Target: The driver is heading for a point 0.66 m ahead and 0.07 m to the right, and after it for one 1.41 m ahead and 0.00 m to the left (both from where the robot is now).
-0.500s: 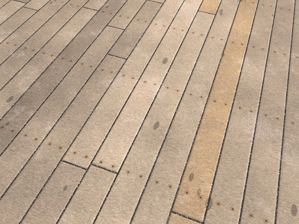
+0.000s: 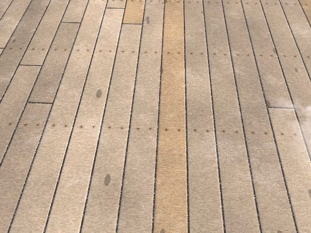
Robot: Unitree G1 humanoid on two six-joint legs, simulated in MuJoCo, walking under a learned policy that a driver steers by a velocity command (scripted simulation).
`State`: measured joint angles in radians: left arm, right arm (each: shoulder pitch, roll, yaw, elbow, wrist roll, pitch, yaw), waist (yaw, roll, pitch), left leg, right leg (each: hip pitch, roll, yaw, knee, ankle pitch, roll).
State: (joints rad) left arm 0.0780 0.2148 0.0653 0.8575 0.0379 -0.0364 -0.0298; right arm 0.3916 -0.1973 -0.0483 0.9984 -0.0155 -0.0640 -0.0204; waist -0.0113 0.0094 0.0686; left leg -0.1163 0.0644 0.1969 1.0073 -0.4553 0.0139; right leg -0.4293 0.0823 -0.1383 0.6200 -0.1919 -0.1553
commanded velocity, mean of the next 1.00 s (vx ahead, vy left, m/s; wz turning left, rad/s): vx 0.50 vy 0.00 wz -0.27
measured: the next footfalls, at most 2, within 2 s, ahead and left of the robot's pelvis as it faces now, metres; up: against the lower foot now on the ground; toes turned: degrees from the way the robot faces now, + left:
left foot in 0.50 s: +0.46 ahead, +0.07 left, +0.00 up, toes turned -13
right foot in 1.02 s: +0.67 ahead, -0.20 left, +0.00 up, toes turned -16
